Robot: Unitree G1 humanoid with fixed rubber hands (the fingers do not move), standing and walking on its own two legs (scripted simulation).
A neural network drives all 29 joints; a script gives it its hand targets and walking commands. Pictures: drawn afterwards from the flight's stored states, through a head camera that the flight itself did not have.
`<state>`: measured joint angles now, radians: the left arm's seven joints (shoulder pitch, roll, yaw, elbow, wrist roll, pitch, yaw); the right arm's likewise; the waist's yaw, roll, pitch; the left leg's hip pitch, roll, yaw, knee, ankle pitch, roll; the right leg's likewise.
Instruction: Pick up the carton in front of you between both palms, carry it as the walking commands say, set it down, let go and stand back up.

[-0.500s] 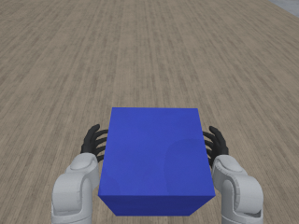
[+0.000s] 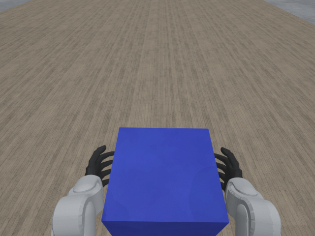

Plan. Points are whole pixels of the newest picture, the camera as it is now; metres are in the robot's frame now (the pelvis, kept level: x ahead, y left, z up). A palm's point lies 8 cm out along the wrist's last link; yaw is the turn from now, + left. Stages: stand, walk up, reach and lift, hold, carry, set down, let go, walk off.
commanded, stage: carry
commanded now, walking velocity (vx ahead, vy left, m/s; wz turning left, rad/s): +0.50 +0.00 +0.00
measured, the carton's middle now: (162, 191) +0.24 +0.00 +0.03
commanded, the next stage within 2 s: none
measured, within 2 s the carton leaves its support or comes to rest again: neither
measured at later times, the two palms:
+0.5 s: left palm (112, 93) +0.58 +0.18 +0.10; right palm (196, 94) +0.56 -0.12 +0.11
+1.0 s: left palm (131, 60) +0.85 +0.14 +0.10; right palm (195, 61) +0.85 -0.16 +0.09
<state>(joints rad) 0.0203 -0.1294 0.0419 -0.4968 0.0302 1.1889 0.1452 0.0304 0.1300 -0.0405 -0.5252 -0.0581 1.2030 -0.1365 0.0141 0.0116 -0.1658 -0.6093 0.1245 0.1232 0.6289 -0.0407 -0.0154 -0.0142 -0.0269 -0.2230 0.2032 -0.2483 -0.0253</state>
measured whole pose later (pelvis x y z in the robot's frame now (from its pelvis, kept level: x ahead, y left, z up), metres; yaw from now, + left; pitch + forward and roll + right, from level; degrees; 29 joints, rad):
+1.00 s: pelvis +0.62 -0.01 +0.00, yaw +0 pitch +3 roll +0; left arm 0.03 -0.13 0.04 -0.56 0.03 1.16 0.13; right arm 0.02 0.13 -0.02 -0.59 -0.06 1.19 -0.13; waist 0.00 0.03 -0.07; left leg -0.36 0.08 0.14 0.49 -0.19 -0.03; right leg -0.25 -0.04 -0.23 0.38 -0.18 -0.06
